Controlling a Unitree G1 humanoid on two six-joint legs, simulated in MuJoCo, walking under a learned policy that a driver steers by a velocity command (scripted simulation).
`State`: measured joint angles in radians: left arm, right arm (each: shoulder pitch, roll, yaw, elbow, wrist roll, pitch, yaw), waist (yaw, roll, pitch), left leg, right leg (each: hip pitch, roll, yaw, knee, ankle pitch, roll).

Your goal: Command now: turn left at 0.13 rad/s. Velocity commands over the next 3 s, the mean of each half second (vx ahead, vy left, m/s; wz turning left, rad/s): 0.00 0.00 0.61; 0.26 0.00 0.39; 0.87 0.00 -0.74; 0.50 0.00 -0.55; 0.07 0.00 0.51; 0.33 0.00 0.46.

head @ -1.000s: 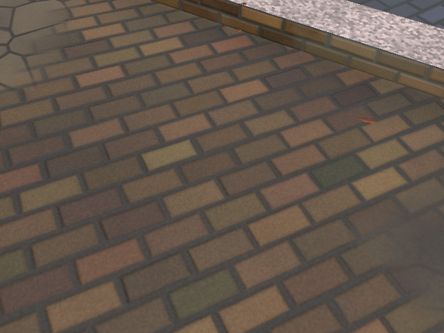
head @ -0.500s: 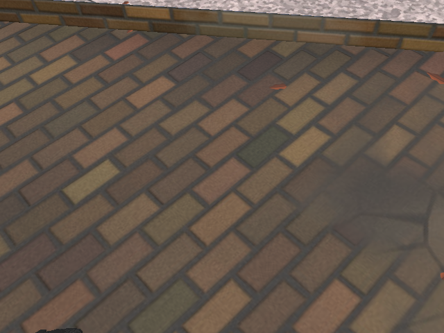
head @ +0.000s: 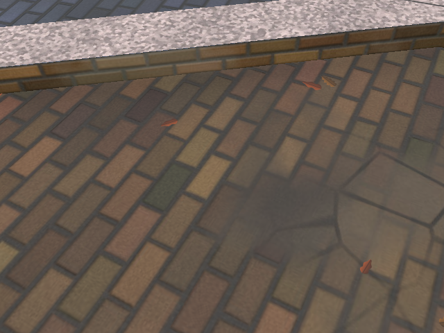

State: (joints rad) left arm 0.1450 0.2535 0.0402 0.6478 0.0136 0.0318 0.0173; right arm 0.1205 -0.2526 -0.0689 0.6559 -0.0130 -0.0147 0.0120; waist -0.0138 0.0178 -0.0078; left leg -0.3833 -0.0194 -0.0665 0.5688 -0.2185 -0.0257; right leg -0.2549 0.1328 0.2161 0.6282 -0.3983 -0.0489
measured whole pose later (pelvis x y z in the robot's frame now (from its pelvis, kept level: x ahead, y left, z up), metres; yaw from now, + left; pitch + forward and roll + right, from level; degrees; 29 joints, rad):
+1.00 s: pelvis +0.09 +0.09 +0.01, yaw +33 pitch +2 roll +1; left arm 0.32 0.32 0.08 0.79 0.02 -0.01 -0.05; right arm 0.28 -0.26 -0.04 0.71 -0.05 -0.05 0.01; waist 0.02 -0.05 0.00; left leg -0.11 -0.02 0.12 0.42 -0.34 0.03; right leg -0.51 -0.04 0.03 1.19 -0.31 -0.05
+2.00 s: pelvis +0.75 +0.29 +0.01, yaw -9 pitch +1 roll +2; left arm 0.09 0.31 0.03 0.66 -0.01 -0.01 0.03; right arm 0.24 -0.28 -0.03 0.79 -0.01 -0.09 0.02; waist -0.05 -0.02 0.11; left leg -0.30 -0.05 0.05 0.36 -0.07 0.04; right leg -0.56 -0.03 0.11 0.96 -0.36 0.06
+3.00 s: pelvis +0.89 +0.31 +0.01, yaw +23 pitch +3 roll +0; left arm 0.25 0.30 0.06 0.74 0.02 -0.02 -0.06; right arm 0.26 -0.30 -0.03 0.62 -0.04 -0.02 0.02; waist 0.01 0.03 -0.09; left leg -0.20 -0.03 -0.07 0.46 -0.32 0.03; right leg -0.34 0.00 -0.06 0.58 -0.29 -0.05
